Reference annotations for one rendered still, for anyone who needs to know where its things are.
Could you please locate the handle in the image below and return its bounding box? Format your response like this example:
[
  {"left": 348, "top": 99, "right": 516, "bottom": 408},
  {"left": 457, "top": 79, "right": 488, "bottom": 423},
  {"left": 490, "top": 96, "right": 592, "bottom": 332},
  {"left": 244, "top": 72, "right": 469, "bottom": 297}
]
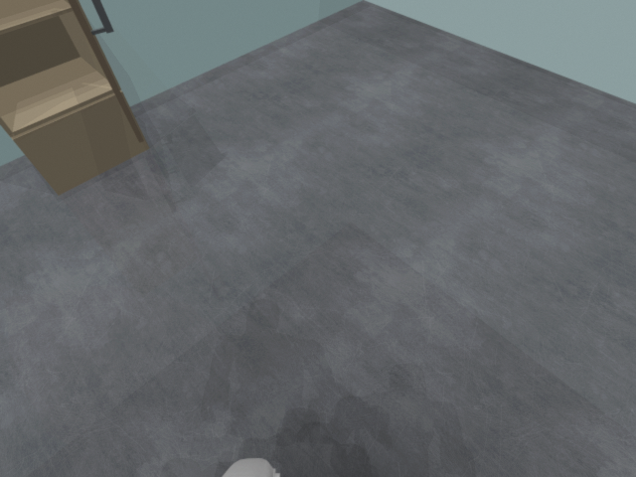
[{"left": 91, "top": 0, "right": 114, "bottom": 35}]

